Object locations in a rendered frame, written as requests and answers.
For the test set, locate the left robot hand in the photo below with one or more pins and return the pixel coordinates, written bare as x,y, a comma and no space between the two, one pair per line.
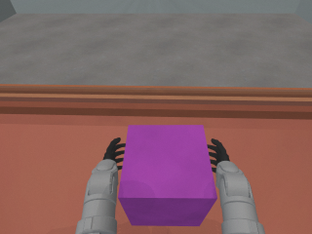
111,152

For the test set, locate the robot left forearm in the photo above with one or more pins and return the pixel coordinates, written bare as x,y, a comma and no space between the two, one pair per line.
99,207

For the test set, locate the carton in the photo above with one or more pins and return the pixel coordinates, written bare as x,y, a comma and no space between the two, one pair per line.
167,177

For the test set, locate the robot right forearm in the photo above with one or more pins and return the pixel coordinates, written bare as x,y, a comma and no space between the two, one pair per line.
236,201

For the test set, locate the right robot hand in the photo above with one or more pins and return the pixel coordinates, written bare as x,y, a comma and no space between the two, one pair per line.
220,154

